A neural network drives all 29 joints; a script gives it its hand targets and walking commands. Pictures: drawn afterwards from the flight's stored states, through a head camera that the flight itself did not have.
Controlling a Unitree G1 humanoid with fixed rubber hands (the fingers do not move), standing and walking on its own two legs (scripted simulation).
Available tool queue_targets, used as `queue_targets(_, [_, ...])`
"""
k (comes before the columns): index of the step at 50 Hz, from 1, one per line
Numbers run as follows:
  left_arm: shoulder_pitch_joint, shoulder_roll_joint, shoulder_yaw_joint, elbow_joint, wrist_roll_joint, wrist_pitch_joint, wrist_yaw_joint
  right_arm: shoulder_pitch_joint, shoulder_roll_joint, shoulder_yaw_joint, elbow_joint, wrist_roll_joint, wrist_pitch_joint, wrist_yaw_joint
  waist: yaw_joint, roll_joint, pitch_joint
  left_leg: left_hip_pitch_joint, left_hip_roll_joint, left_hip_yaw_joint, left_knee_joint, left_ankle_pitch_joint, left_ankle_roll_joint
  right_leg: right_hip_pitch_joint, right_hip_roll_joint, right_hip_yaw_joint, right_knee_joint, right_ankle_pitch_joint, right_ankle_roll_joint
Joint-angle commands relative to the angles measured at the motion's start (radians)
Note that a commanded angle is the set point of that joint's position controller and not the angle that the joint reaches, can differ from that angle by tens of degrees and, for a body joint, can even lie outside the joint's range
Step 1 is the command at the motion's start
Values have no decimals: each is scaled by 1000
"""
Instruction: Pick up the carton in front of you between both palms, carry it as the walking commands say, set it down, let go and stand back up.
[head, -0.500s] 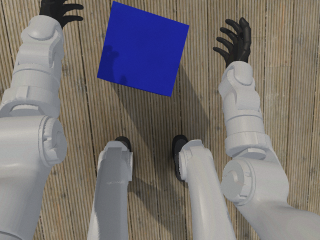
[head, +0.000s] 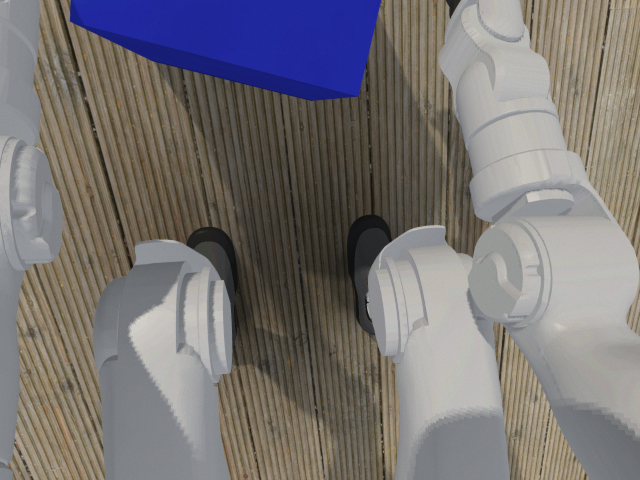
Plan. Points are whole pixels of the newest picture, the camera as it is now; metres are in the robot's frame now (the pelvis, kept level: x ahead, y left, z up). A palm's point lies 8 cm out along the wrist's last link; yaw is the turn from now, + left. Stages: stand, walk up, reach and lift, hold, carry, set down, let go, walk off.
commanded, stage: reach and lift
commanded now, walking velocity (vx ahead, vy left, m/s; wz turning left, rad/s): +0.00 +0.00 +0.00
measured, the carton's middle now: out of the picture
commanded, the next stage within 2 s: none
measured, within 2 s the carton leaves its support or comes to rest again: leaves its support in 0.84 s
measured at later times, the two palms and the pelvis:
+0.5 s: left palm out of the picture +0.56 +0.22 -0.19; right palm out of the picture +0.54 -0.10 -0.18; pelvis +0.00 +0.00 -0.01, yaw +0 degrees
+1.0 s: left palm out of the picture +0.54 +0.22 -0.15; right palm out of the picture +0.54 -0.08 -0.13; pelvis +0.01 -0.01 -0.01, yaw +3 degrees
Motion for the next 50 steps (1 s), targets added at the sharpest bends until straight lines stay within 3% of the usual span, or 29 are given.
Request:
queue_targets(1, [-334,117,5,-115,-21,-43,10,-176,-80,34,-70,36,-43,3,18,168,-1259,673,36,21,-169,314,-11,557,-24,-147,-40,318,-23])
queue_targets(5, [-253,103,22,-105,-9,-57,26,-142,-59,83,-59,83,-57,16,65,177,-1260,718,37,23,-139,406,-9,506,-10,-142,-13,358,-22])
queue_targets(7, [-229,82,22,-128,-11,-63,32,-119,-53,99,-76,98,-67,14,74,182,-1299,739,36,29,-128,449,-9,520,-3,-141,-5,394,-24])
queue_targets(15, [-221,22,-9,-132,-37,-47,21,-76,-71,46,-36,57,-66,-2,8,218,-1186,683,36,22,-142,345,-19,431,2,-154,-31,298,-29])
queue_targets(22, [-249,-53,-18,-94,-15,-34,2,-157,6,34,-49,21,-56,14,33,177,-1111,572,27,31,-172,228,-11,490,8,-141,-47,240,-31])
queue_targets(24, [-278,-136,-15,-89,7,-28,-9,-197,94,37,-48,4,-49,27,49,162,-1103,559,20,32,-174,212,-7,515,19,-134,-47,235,-31])
queue_targets(26, [-303,-272,-14,-79,32,-16,-35,-225,199,14,-41,-48,-39,45,39,158,-1079,544,7,32,-174,194,-9,534,33,-135,-46,226,-33])
queue_targets(27, [-333,-397,-23,-88,48,-6,-64,-255,308,8,-43,-84,-30,71,30,161,-1057,531,-2,30,-173,186,-8,529,44,-136,-42,220,-38])
queue_targets(29, [-356,-660,-30,-100,87,18,-126,-359,555,19,-60,-124,1,143,42,163,-1052,519,-20,31,-166,207,-4,471,65,-142,-31,225,-41])
queue_targets(30, [-354,-799,-29,-121,97,32,-161,-412,665,35,-83,-131,17,181,54,157,-1050,505,-32,37,-165,220,0,461,72,-143,-24,225,-44])
queue_targets(32, [-303,-928,7,-145,119,53,-203,-450,762,52,-113,-137,40,231,68,134,-1041,485,-46,53,-158,245,8,430,78,-152,-16,227,-43])
queue_targets(37, [-264,-1056,20,-222,121,77,-231,-448,889,108,-147,-100,70,270,93,85,-1102,497,-52,67,-146,326,16,391,87,-156,-6,274,-52])
queue_targets(42, [-298,-1152,-70,-380,61,79,-220,-439,1003,202,-197,-33,81,267,104,122,-1321,655,-62,85,-140,468,4,406,98,-167,-6,353,-61])
queue_targets(47, [-357,-1264,-182,-611,-15,97,-177,-480,1064,342,-356,26,98,244,84,197,-1730,1020,-83,100,-150,668,-17,432,105,-188,-41,413,-52])
queue_targets(50, [-308,-1338,-191,-671,0,134,-148,-520,1080,414,-470,20,127,245,83,213,-1871,1108,-95,117,-195,658,-30,466,110,-188,-89,387,-52])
